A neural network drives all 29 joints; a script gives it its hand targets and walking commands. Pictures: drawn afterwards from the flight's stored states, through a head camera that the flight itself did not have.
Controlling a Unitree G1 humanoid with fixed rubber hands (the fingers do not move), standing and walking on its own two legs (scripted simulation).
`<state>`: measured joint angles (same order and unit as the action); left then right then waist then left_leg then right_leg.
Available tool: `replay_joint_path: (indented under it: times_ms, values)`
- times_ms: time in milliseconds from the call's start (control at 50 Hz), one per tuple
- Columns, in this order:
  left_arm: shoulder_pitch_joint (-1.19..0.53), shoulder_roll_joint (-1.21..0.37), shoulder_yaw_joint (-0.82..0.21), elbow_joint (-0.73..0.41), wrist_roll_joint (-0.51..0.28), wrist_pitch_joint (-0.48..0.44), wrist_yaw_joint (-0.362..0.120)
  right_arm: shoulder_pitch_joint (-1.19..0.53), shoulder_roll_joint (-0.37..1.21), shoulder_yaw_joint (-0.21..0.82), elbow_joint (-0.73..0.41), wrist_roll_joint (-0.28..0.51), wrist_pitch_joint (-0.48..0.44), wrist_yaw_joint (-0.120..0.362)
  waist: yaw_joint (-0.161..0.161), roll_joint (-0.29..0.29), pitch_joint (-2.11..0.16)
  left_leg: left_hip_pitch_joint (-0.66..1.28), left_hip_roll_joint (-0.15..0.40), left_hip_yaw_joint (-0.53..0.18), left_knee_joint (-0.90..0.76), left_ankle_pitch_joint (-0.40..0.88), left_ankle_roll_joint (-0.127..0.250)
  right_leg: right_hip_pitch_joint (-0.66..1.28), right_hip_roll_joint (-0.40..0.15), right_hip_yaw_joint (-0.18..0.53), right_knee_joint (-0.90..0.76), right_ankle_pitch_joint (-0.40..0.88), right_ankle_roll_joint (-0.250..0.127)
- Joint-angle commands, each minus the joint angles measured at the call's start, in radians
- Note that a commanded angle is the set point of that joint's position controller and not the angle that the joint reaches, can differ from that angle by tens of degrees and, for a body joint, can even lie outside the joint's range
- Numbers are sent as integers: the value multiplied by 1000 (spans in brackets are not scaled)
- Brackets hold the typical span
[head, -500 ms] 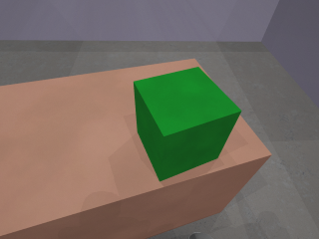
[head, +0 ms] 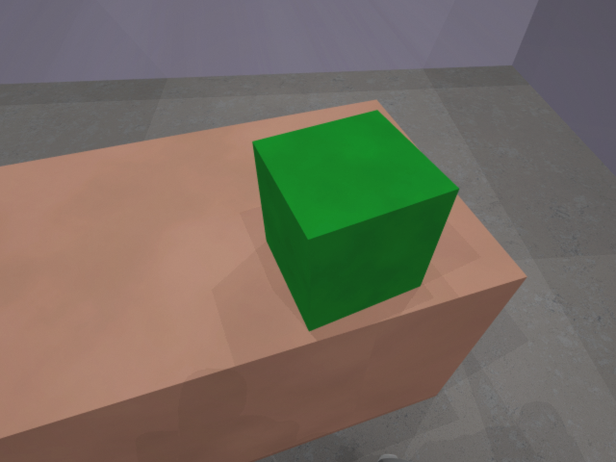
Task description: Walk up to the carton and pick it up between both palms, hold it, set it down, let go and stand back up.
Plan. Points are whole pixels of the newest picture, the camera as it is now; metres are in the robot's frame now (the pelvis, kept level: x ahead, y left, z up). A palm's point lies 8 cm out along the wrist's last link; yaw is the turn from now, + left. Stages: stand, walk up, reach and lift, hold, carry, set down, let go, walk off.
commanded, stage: walk up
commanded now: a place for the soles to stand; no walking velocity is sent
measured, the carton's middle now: (343, 219) +0.48 -0.03 +0.02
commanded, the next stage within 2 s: none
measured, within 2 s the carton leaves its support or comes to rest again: neither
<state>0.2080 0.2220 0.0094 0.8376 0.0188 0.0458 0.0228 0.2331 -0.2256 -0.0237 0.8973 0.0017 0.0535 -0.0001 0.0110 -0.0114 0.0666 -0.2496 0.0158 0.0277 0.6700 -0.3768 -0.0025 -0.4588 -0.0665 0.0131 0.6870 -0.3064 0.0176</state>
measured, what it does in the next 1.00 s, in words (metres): steps to the right: right foot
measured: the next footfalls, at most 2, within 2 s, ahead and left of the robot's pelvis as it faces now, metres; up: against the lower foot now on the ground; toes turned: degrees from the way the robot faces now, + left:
right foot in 0.94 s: +0.18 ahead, -0.30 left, +0.00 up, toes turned +2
left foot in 1.42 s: -0.04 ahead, -0.09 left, +0.00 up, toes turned +24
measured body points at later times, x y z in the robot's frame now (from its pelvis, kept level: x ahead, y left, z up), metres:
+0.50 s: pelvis +0.01 +0.00 +0.01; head +0.01 -0.01 +0.46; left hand +0.04 +0.24 -0.13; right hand +0.04 -0.24 -0.14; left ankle -0.02 +0.13 -0.72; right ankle +0.06 -0.14 -0.72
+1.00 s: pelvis +0.03 -0.16 -0.02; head +0.09 -0.17 +0.43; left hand +0.20 +0.08 -0.13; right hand +0.07 -0.45 -0.15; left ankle -0.01 +0.08 -0.69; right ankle +0.14 -0.30 -0.72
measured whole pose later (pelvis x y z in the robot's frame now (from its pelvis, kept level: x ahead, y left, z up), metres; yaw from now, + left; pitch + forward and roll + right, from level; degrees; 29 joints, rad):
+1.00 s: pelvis +0.03 -0.16 -0.02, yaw +6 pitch -4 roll +0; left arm 0.01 0.22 0.00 0.79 0.04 0.07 -0.06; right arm 0.34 -0.30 -0.06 0.84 -0.05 0.02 -0.08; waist -0.06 0.01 0.19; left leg -0.33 0.12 -0.18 0.95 -0.61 -0.05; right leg -0.44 -0.09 -0.01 0.77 -0.26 0.04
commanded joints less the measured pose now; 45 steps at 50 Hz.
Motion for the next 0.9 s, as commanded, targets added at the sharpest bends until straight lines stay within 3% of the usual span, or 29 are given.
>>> replay_joint_path:
  times_ms: [0,40,60,100,120,160,220,360,440,540,560,580,600,620,640,660,700,740,800,840,860,880]
  values:
    - [14,71,6,-45,-23,-31,-14,-95,-132,-15,-72,5,-38,-19,22,125,95,-239,189,-217,-441,-252,110,113,52,-3,23,-33,-32]
    - [46,68,-4,-16,4,-65,-16,-97,-158,-9,-63,-5,-51,-11,40,171,54,-181,149,-137,-310,52,79,208,24,-12,-131,183,-45]
    - [50,86,-10,-16,16,-82,-12,-54,-144,-4,-47,-6,-59,4,28,153,-20,-124,135,-113,-262,159,70,259,2,19,-161,244,-51]
    - [50,138,-8,-12,13,-91,-4,42,-102,10,-36,-1,-70,14,-14,107,-122,-76,102,-101,-245,129,58,328,-51,115,-162,290,-77]
    - [54,151,-3,10,-2,-83,-10,81,-81,17,-15,2,-65,9,-25,74,-118,-32,89,-101,-288,25,58,268,-35,110,-171,164,-82]
    - [75,109,-19,37,-11,-70,-13,37,-114,8,2,2,-57,-2,4,89,-5,-44,106,-128,-331,-73,68,192,3,65,-212,69,-58]
    - [96,119,-24,60,-4,-68,-10,60,-121,12,26,7,-54,-4,0,48,44,-79,110,-121,-359,-117,69,193,7,61,-220,69,-51]
    - [106,122,-25,93,0,-81,-10,73,-116,24,55,-2,-62,-5,-7,-19,-14,36,87,-50,-302,34,52,171,-19,105,-248,111,-52]
    - [110,131,-23,109,-3,-77,-8,83,-115,31,75,-4,-60,-8,-7,-32,0,44,85,-29,-294,58,43,159,-32,133,-260,124,-63]
    - [115,136,-27,121,-3,-78,-5,90,-124,38,89,-8,-61,-10,-4,-27,-29,75,87,-6,-288,118,40,180,-36,144,-241,238,-70]
    - [-44,242,22,39,52,-45,-25,226,-128,5,54,-34,-76,-43,-61,-115,-1,142,206,-237,-326,213,105,70,31,9,-26,95,-18]
    - [-110,194,8,-3,78,-25,-30,285,-206,-22,74,-43,-82,-65,-75,-31,46,238,350,-414,-348,347,170,-139,53,-35,89,-94,20]
    - [-121,161,3,-25,89,-9,-30,319,-220,-30,82,-46,-84,-85,-83,18,73,276,443,-485,-337,492,223,-253,17,-3,188,-226,25]
    - [-100,143,-4,-34,84,0,-29,292,-236,-38,68,-52,-87,-99,-65,42,67,291,488,-487,-327,543,266,-299,-32,23,251,-233,29]
    - [-97,132,-7,-42,73,2,-31,255,-234,-45,43,-51,-92,-107,-51,75,66,283,471,-448,-338,546,269,-308,-62,41,288,-214,34]
    - [-117,125,-12,-57,61,4,-37,225,-217,-43,23,-49,-97,-109,-41,102,63,269,425,-396,-337,576,246,-296,-73,51,300,-185,39]
    - [-159,117,-8,-82,58,12,-49,205,-190,-43,-13,-47,-108,-106,-39,176,40,228,339,-321,-303,658,193,-253,-72,55,318,-113,48]
    - [-185,118,-3,-100,57,22,-60,188,-179,-50,-42,-49,-112,-103,-38,235,21,200,292,-274,-279,712,171,-218,-66,46,323,-54,50]
    - [-188,125,4,-111,49,29,-74,157,-221,-70,-93,-55,-111,-107,-31,263,-29,151,269,-234,-235,691,160,-117,-64,44,231,1,44]
    - [-165,130,15,-106,44,29,-80,106,-249,-81,-135,-60,-103,-99,-10,270,-48,53,244,-194,-183,629,127,47,-37,14,110,54,31]
    - [-123,136,23,-93,39,27,-81,74,-266,-86,-156,-64,-97,-94,14,262,-62,-32,225,-173,-146,590,102,174,-16,-10,28,100,20]
    - [-52,149,33,-70,36,26,-82,44,-266,-83,-173,-65,-90,-88,60,194,-86,-130,176,-142,-61,505,66,338,-6,-12,-105,203,-1]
